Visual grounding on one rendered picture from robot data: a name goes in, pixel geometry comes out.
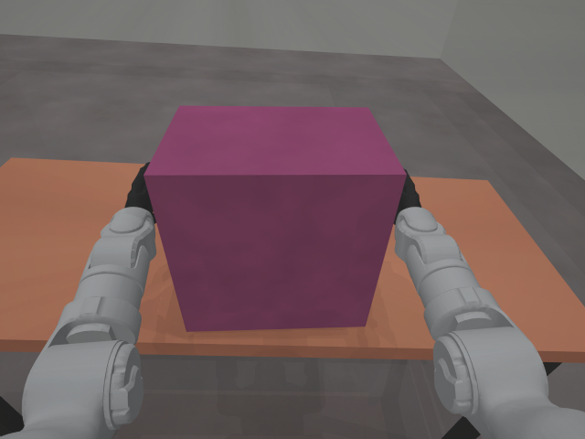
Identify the robot left forearm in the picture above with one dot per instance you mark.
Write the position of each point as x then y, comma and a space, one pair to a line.
106, 305

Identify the left robot upper arm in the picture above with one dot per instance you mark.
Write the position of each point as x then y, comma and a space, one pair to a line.
83, 391

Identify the left robot hand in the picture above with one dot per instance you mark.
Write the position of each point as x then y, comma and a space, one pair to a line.
138, 196

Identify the robot right forearm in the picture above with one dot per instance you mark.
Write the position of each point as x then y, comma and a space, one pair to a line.
452, 297

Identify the right robot upper arm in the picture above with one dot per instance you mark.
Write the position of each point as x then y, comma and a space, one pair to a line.
493, 377

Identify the table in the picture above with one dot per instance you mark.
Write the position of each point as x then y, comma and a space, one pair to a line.
52, 213

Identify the right robot hand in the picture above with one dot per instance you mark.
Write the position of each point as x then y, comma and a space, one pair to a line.
409, 197

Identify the carton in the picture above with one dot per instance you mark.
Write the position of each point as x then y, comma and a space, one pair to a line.
274, 217

